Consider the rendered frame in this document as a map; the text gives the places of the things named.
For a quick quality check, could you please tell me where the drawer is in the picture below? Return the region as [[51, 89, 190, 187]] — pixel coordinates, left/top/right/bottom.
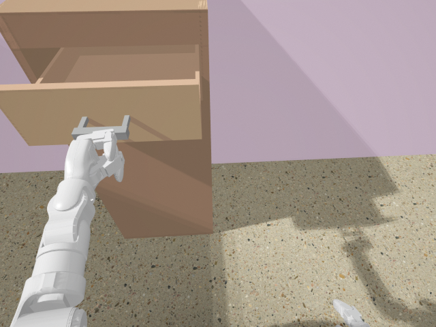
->
[[0, 44, 202, 146]]

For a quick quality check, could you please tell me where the cabinet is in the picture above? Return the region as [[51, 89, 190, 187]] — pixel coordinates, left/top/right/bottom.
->
[[0, 0, 213, 239]]

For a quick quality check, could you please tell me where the left robot hand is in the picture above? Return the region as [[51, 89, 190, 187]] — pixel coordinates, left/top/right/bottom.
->
[[64, 129, 125, 190]]

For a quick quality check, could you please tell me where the robot left upper arm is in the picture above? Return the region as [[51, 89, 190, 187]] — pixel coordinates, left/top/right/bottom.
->
[[14, 307, 87, 327]]

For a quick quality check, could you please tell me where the right robot hand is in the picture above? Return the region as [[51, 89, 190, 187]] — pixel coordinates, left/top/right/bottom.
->
[[333, 299, 370, 327]]

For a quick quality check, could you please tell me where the handle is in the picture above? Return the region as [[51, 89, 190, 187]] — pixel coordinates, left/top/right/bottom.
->
[[72, 115, 131, 140]]

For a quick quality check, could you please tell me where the left robot forearm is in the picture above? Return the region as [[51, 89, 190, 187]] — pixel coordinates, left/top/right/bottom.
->
[[10, 178, 96, 327]]

